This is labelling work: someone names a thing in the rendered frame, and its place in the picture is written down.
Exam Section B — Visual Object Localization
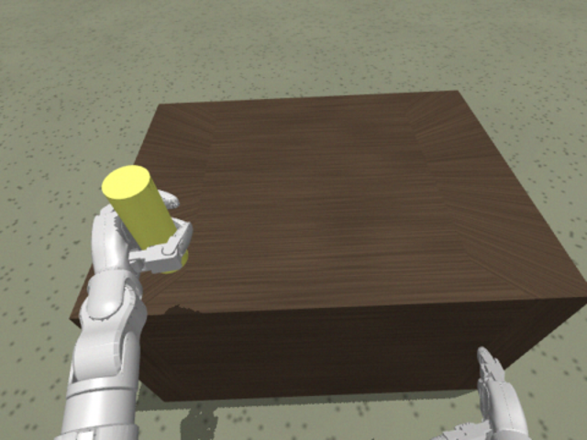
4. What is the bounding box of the left robot arm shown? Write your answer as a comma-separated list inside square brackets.
[53, 269, 148, 440]

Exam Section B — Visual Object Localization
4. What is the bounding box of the right robot hand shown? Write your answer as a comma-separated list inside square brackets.
[430, 346, 529, 440]

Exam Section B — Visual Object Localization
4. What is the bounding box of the can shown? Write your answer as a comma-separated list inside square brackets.
[102, 165, 188, 273]

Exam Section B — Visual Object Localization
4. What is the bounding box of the left robot hand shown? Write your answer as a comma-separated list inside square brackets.
[91, 190, 193, 280]

